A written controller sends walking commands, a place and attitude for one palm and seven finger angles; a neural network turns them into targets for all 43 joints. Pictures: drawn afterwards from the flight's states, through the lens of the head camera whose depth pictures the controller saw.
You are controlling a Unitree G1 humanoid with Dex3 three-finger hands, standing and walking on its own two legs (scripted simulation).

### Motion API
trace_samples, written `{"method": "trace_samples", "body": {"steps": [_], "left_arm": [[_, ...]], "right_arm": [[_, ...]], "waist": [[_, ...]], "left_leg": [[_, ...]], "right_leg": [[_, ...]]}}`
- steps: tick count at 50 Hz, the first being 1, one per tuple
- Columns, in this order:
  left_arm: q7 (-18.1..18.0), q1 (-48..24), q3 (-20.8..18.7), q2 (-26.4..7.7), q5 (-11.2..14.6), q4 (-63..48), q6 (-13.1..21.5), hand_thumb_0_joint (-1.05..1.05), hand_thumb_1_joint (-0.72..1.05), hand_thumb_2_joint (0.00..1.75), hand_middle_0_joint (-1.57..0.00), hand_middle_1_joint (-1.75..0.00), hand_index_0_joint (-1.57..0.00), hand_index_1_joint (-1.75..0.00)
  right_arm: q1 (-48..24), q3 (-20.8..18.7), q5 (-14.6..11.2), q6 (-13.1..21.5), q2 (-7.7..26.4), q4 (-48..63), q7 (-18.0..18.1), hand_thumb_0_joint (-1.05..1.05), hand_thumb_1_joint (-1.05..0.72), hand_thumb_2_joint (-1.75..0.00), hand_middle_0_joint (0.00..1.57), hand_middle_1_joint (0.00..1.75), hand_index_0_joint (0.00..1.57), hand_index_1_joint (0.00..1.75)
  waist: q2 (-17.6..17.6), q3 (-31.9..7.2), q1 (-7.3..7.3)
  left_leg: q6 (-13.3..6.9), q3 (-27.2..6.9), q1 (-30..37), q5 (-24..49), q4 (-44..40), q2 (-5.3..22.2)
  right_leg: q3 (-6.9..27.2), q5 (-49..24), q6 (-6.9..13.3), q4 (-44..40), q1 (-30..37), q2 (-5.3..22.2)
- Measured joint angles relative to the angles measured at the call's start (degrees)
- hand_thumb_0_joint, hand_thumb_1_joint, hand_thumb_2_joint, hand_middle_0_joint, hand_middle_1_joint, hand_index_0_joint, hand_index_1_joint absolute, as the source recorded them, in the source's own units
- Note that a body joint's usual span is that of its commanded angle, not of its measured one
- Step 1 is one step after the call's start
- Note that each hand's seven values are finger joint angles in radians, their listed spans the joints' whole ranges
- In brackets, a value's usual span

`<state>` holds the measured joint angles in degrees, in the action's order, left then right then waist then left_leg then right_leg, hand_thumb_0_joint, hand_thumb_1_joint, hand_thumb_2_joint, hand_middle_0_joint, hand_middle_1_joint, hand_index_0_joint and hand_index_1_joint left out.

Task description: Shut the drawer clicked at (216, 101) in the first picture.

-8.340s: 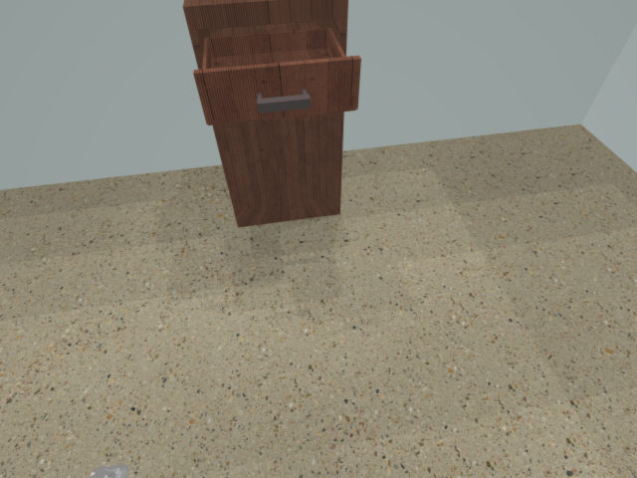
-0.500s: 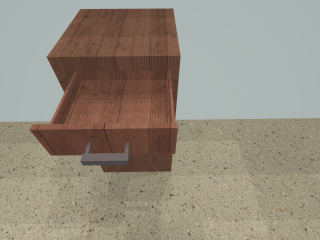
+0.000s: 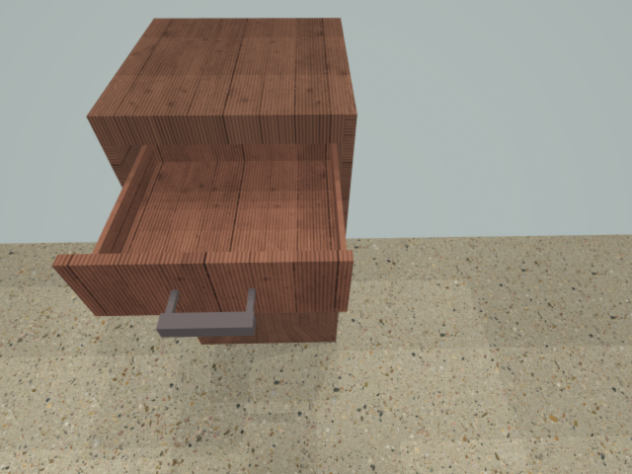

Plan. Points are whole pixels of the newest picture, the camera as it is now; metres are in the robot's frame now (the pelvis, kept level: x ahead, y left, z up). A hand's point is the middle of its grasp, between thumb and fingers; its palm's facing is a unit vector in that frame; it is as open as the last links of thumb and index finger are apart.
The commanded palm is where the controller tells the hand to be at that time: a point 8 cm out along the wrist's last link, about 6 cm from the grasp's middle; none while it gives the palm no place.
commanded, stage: look again from close up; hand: left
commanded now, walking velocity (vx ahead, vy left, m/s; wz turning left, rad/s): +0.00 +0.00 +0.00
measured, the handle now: (210, 310) +0.34 +0.18 -0.02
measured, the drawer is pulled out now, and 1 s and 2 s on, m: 0.27 0.27 0.27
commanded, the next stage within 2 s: shuffle to correct the standing spot in 0.60 s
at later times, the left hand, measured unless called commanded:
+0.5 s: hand out of the picture +0.00 +0.23 -0.18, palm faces -0.02 -0.98 -0.21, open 7.4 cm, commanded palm none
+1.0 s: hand out of the picture -0.09 +0.21 -0.18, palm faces +0.02 -0.98 -0.18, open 7.4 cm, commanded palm none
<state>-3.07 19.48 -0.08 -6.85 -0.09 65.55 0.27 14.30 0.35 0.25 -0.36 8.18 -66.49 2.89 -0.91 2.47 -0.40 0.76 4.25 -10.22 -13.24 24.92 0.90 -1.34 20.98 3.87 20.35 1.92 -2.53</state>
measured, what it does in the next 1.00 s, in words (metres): stands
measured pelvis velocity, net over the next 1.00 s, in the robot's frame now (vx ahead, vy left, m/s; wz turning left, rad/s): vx -0.02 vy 0.04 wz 0.02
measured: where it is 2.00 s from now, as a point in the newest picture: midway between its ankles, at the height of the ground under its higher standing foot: outside the picture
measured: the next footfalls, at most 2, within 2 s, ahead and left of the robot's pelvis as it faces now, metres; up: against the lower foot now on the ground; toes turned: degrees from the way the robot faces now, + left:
right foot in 1.44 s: +0.06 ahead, -0.14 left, +0.00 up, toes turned +2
left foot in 1.68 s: +0.07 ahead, +0.05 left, +0.00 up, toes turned +8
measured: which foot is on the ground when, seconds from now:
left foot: down 0.00-1.00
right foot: down 0.00-1.00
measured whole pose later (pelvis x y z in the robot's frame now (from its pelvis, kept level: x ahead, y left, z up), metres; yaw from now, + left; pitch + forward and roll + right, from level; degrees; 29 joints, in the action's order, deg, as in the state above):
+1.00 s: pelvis -0.02 +0.04 +0.00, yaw +1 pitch +1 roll +1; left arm -2.1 23.0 1.5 -8.8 -1.4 63.6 -0.3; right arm 16.9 -0.1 0.4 -0.2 8.3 -63.2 1.0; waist -1.3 -0.1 -0.2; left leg -3.8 2.2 -17.6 -12.1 28.1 -3.9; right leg -1.6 22.8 0.6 28.3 -6.9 0.9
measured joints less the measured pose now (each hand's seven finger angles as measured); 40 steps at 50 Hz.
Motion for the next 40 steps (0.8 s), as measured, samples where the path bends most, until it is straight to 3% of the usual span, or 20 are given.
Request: {"method": "trace_samples", "body": {"steps": [4,6,8,10,13,17,28,40], "left_arm": [[0.07,-0.09,0.06,-0.14,0.02,0.01,-0.03,0.0,0.91,0.9,-0.2,-0.3,-0.2,-0.3],[-0.61,0.33,0.41,0.38,-0.69,-0.74,1.25,0.0,0.91,0.9,-0.2,-0.3,-0.2,-0.3],[-0.77,1.28,0.62,0.66,-1.01,-2.36,2.33,0.0,0.91,0.9,-0.2,-0.3,-0.2,-0.3],[-0.56,2.04,0.83,0.45,-0.79,-3.68,2.56,0.0,0.91,0.9,-0.2,-0.3,-0.2,-0.3],[-0.47,1.94,0.61,-0.62,-0.45,-5.14,1.48,0.01,0.91,0.9,-0.2,-0.3,-0.2,-0.3],[-0.41,-0.17,0.6,-1.8,-0.64,-7.26,0.21,0.01,0.91,0.9,-0.2,-0.3,-0.2,-0.3],[0.6,-2.02,1.05,-3.46,-0.94,-8.57,-1.17,0.0,0.91,0.9,-0.2,-0.3,-0.2,-0.3],[0.68,2.37,1.47,-3.32,-0.89,-3.79,-0.94,0.0,0.91,0.9,-0.2,-0.3,-0.2,-0.3]], "right_arm": [[0.14,0.08,0.01,0.03,-0.06,-0.1,-0.07,0.01,-0.92,-0.89,0.2,0.3,0.2,0.29],[0.17,-0.05,0.07,-0.06,0.75,1.33,-0.57,0.01,-0.93,-0.89,0.2,0.3,0.2,0.29],[0.13,-0.44,0.09,0.32,1.41,4.0,-1.04,0.02,-0.93,-0.89,0.2,0.3,0.2,0.29],[0.43,-0.71,0.16,1.11,1.76,6.13,-1.3,0.01,-0.93,-0.89,0.2,0.3,0.2,0.29],[1.61,-0.8,0.21,1.48,1.56,7.67,-0.96,0.01,-0.92,-0.89,0.2,0.3,0.2,0.29],[2.13,-0.26,0.22,0.9,1.25,8.07,-0.87,0.01,-0.92,-0.89,0.2,0.3,0.2,0.29],[2.05,0.15,0.5,0.16,1.49,8.03,-2.02,0.01,-0.93,-0.89,0.2,0.3,0.2,0.29],[1.89,0.21,-0.06,0.55,1.1,5.08,-2.16,0.01,-0.92,-0.89,0.2,0.3,0.2,0.29]], "waist": [[-0.06,0.02,0.03],[1.07,-0.31,-0.02],[1.73,0.01,0.52],[1.98,0.12,1.18],[1.12,-1.0,1.77],[0.57,-2.07,0.76],[0.11,-2.07,0.41],[-0.23,-1.33,0.0]], "left_leg": [[-0.26,0.11,0.19,0.14,-0.28,-0.27],[-1.03,-0.32,-3.52,-0.99,4.85,0.4],[-2.2,-1.35,-6.19,-3.52,8.94,0.35],[-2.87,-1.44,-6.16,-1.21,8.41,0.19],[-2.65,-1.22,-5.92,-3.88,9.63,-0.45],[-3.39,-0.43,-7.22,-4.81,11.58,-1.33],[-5.64,0.88,-7.23,0.44,4.96,-3.77],[-5.79,0.77,-5.96,2.55,0.99,-4.55]], "right_leg": [[0.05,-0.08,-0.24,-0.11,0.11,0.28],[0.14,-0.51,-0.83,0.51,-1.59,-0.34],[0.69,-0.1,-0.75,2.85,-3.64,-0.88],[1.03,0.9,-0.77,6.97,-5.62,-1.24],[1.08,2.34,-1.33,12.1,-7.34,-0.55],[1.92,4.65,-2.21,10.9,-6.96,0.47],[2.75,1.33,-3.56,9.42,-9.52,2.97],[2.64,-0.38,-4.65,6.35,-8.62,3.68]]}}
